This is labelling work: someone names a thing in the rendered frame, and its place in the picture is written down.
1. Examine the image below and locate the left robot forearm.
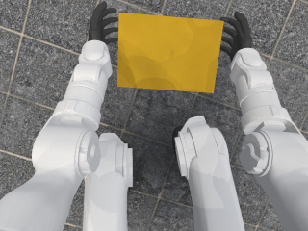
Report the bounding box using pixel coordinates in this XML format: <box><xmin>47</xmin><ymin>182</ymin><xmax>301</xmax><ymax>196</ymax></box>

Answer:
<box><xmin>32</xmin><ymin>40</ymin><xmax>113</xmax><ymax>165</ymax></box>

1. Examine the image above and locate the robot left thigh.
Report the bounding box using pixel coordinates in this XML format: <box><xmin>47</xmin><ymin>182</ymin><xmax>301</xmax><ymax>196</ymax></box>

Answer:
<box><xmin>82</xmin><ymin>141</ymin><xmax>133</xmax><ymax>231</ymax></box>

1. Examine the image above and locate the robot left upper arm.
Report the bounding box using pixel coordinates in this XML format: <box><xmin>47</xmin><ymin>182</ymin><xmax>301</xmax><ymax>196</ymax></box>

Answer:
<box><xmin>0</xmin><ymin>125</ymin><xmax>101</xmax><ymax>231</ymax></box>

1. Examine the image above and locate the robot right hand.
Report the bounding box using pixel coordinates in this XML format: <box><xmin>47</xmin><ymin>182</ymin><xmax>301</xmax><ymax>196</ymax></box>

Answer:
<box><xmin>219</xmin><ymin>11</ymin><xmax>252</xmax><ymax>62</ymax></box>

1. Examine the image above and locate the right robot forearm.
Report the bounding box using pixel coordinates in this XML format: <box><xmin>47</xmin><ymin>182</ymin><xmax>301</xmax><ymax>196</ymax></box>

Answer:
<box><xmin>229</xmin><ymin>48</ymin><xmax>304</xmax><ymax>137</ymax></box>

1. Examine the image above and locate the robot right upper arm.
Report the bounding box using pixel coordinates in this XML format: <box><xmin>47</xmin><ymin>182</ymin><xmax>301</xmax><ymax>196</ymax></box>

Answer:
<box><xmin>239</xmin><ymin>130</ymin><xmax>308</xmax><ymax>231</ymax></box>

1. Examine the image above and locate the robot right thigh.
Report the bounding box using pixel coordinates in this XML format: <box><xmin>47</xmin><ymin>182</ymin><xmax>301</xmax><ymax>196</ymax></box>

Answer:
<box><xmin>174</xmin><ymin>124</ymin><xmax>245</xmax><ymax>231</ymax></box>

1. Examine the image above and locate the robot left hand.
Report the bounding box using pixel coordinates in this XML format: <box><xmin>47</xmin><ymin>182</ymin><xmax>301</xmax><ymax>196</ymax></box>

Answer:
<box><xmin>88</xmin><ymin>1</ymin><xmax>119</xmax><ymax>45</ymax></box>

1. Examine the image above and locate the robot thigh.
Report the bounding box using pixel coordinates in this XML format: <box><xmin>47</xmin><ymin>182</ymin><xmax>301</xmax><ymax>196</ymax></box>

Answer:
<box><xmin>174</xmin><ymin>124</ymin><xmax>245</xmax><ymax>231</ymax></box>
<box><xmin>82</xmin><ymin>141</ymin><xmax>133</xmax><ymax>231</ymax></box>

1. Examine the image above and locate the carton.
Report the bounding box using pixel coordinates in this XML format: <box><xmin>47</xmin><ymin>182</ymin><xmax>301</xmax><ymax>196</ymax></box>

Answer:
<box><xmin>117</xmin><ymin>13</ymin><xmax>224</xmax><ymax>93</ymax></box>

